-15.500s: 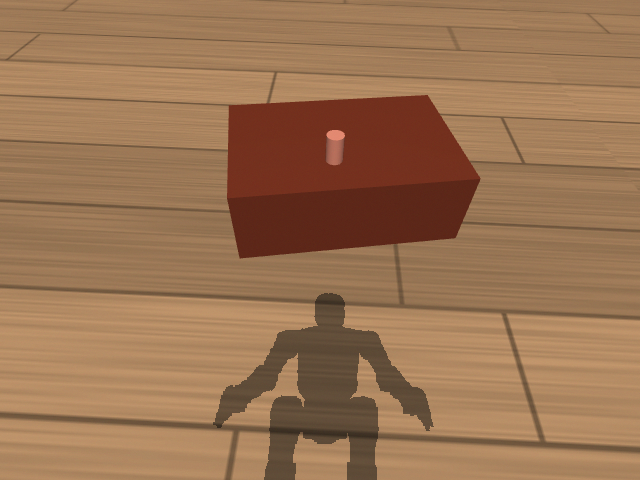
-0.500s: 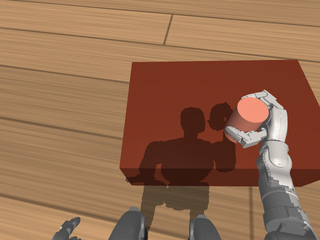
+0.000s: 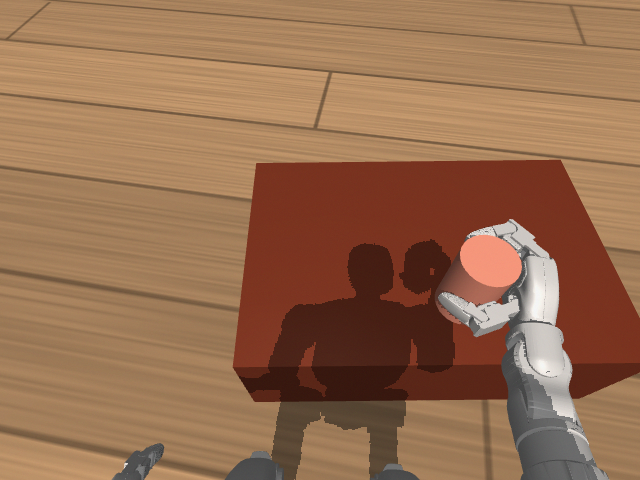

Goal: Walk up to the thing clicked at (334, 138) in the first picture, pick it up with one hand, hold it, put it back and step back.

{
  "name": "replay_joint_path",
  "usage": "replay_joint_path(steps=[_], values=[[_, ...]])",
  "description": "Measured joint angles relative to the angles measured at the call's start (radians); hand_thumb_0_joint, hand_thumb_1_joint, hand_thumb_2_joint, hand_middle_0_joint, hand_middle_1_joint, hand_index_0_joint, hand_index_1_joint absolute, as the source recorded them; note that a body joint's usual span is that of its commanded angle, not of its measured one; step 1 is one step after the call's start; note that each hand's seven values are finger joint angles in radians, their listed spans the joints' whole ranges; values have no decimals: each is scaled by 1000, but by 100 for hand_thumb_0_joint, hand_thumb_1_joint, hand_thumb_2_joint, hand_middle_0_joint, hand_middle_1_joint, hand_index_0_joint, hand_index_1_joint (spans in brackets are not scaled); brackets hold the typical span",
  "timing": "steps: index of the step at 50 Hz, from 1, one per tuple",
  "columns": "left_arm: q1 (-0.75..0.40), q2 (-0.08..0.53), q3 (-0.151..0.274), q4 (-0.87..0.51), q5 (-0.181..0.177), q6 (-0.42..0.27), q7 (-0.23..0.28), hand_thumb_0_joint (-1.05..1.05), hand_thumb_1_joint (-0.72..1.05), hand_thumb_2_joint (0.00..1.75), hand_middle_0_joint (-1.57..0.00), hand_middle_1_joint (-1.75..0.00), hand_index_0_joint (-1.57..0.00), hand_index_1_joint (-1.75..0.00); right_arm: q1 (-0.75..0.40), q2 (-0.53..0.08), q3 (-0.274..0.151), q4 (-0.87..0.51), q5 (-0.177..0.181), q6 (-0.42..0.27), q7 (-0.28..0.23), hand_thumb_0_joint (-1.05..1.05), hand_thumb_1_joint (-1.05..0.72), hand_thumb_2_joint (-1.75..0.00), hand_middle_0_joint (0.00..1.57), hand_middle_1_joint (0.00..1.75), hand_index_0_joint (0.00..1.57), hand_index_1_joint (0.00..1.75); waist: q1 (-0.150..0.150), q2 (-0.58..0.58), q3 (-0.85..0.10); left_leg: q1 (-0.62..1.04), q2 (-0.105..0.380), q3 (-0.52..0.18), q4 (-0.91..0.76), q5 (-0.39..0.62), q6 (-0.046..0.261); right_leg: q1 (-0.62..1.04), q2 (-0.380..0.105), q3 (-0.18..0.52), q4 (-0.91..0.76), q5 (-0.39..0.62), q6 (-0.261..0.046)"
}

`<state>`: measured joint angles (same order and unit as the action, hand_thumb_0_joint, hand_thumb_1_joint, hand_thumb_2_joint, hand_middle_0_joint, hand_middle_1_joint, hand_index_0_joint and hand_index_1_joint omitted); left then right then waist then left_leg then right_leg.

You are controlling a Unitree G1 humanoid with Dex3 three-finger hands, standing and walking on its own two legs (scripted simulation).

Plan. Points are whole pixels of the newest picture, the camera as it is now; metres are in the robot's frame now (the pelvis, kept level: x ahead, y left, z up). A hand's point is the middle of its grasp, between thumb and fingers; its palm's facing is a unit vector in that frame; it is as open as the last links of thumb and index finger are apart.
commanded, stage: lift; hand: right
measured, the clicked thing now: (473, 282) +0.36 -0.17 +0.04
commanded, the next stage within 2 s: hold in 0.40 s
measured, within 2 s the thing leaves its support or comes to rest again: neither
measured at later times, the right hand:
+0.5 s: hand (486, 279) +0.35 -0.17 +0.06, palm faces +0.13 +0.99 -0.01, open 10.0 cm
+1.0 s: hand (495, 280) +0.34 -0.18 +0.07, palm faces +0.14 +0.99 -0.01, open 10.0 cm
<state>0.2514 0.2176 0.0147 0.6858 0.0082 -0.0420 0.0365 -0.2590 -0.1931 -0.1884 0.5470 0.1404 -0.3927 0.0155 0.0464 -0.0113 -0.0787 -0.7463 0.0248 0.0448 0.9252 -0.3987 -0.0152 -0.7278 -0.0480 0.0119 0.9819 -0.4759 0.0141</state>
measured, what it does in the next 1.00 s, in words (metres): stands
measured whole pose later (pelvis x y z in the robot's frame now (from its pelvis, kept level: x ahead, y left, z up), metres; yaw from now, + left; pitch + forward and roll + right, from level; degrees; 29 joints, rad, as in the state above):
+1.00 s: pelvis +0.01 -0.01 +0.02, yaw +0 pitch +8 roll +1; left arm 0.24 0.21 0.01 0.69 0.00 -0.04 0.05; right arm -0.14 -0.17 -0.14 0.43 0.15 -0.35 0.00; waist 0.02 -0.01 -0.05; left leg -0.55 0.03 0.04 0.78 -0.35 -0.02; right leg -0.54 -0.04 0.00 0.84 -0.43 0.01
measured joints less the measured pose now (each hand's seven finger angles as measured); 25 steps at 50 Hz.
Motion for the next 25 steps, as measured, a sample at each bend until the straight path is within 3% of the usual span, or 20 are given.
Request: replay_joint_path(steps=[25], values=[[-17, -5, -6, -3, -6, 3, 11, 1, 89, 90, -20, -30, -19, -31, 68, 13, 36, -62, 11, 18, 1, -3, 51, -108, 77, 114, 79, 116, -20, 0, 18, 117, 2, -4, -88, 28, -3, 119, 4, -7, -93, 30, -2]])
